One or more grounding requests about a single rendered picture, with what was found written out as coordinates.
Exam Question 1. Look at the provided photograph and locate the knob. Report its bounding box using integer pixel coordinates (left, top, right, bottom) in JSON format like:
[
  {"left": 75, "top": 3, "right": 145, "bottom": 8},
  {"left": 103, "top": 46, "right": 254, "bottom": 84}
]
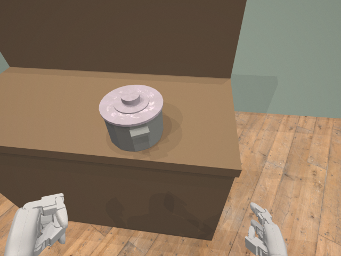
[{"left": 120, "top": 90, "right": 140, "bottom": 105}]

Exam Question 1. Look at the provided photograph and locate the robot left hand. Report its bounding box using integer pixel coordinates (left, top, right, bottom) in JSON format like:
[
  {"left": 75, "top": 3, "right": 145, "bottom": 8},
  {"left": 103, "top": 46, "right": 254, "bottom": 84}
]
[{"left": 4, "top": 193, "right": 68, "bottom": 256}]

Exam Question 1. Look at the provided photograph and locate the table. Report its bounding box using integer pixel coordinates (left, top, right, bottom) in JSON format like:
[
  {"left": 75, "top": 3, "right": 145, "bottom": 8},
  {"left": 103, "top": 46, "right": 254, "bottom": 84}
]
[{"left": 0, "top": 0, "right": 247, "bottom": 241}]

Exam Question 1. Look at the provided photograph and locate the pot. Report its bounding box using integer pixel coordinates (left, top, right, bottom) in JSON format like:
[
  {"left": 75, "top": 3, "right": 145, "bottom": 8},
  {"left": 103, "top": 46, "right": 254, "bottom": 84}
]
[{"left": 105, "top": 110, "right": 164, "bottom": 151}]

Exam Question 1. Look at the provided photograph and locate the lid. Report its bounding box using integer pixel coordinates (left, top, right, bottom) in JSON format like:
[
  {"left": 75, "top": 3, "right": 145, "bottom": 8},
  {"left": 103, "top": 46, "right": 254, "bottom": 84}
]
[{"left": 99, "top": 85, "right": 164, "bottom": 127}]

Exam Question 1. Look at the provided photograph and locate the robot right hand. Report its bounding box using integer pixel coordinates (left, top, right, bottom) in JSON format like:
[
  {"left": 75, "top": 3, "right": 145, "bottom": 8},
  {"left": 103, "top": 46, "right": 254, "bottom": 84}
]
[{"left": 245, "top": 202, "right": 288, "bottom": 256}]

